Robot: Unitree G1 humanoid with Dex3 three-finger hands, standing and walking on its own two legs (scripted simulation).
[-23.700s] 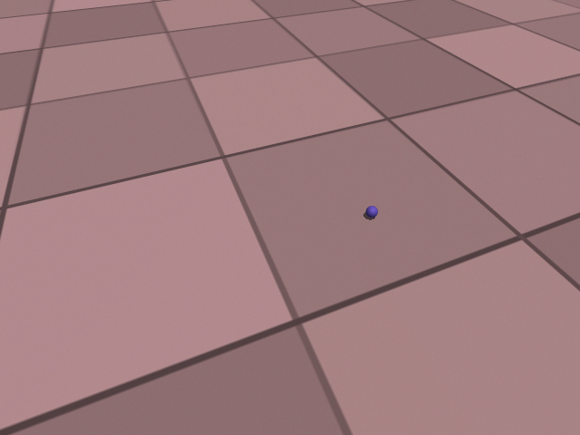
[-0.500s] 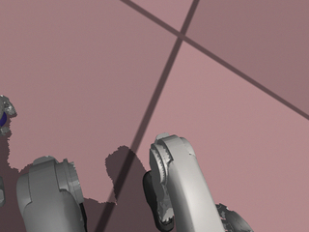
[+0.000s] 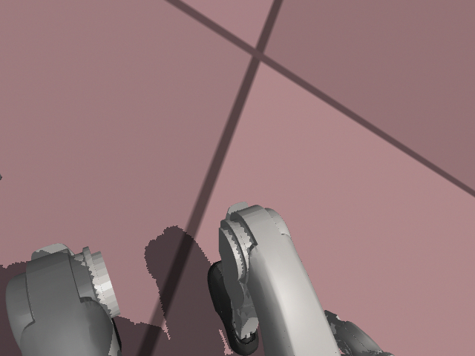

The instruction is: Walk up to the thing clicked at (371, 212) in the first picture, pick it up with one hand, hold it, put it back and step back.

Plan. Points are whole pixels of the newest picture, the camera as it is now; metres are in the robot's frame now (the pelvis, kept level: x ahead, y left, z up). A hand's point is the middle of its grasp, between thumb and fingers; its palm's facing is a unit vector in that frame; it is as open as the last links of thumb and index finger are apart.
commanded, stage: rest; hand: left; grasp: from above
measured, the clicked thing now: out of the picture +0.42 +0.35 -0.26
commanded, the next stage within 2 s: open in 0.36 s
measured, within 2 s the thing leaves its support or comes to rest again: rests again in 0.22 s
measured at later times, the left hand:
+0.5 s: hand out of the picture +0.40 +0.34 -0.25, palm faces -0.44 -0.17 -0.88, open 6.4 cm
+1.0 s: hand out of the picture +0.40 +0.34 -0.24, palm faces -0.42 -0.17 -0.89, open 12.0 cm
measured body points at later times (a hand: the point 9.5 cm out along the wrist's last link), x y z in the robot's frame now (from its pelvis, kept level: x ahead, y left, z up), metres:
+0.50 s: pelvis +0.00 +0.00 +0.00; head +0.25 +0.13 +0.34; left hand +0.42 +0.34 -0.20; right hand +0.08 -0.26 -0.07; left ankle +0.06 +0.14 -0.26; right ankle +0.10 -0.12 -0.26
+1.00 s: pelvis -0.01 +0.00 +0.00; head +0.25 +0.13 +0.34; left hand +0.42 +0.35 -0.19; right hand +0.08 -0.25 -0.06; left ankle +0.06 +0.14 -0.26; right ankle +0.10 -0.12 -0.26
